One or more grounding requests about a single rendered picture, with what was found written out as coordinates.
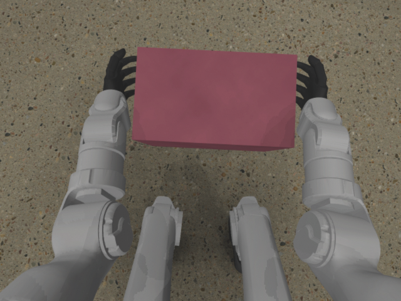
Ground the robot shin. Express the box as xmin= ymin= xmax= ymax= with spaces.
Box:
xmin=235 ymin=196 xmax=271 ymax=261
xmin=142 ymin=196 xmax=175 ymax=225

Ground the robot right hand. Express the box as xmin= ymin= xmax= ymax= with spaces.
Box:
xmin=296 ymin=55 xmax=328 ymax=110

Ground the robot left shin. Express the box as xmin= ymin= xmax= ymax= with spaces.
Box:
xmin=142 ymin=196 xmax=175 ymax=225

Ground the robot left forearm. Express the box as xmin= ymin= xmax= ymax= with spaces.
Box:
xmin=51 ymin=90 xmax=131 ymax=251

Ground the robot right shin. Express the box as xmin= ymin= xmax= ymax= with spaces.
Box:
xmin=235 ymin=196 xmax=271 ymax=261

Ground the carton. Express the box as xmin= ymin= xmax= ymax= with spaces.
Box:
xmin=132 ymin=47 xmax=298 ymax=152

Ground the right robot upper arm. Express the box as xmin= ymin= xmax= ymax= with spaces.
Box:
xmin=293 ymin=208 xmax=401 ymax=301

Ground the left robot upper arm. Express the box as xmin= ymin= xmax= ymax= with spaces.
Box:
xmin=0 ymin=200 xmax=133 ymax=301

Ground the robot left hand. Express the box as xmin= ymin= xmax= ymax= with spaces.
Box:
xmin=103 ymin=48 xmax=137 ymax=100

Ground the robot right forearm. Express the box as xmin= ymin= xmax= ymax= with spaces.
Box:
xmin=296 ymin=97 xmax=380 ymax=259

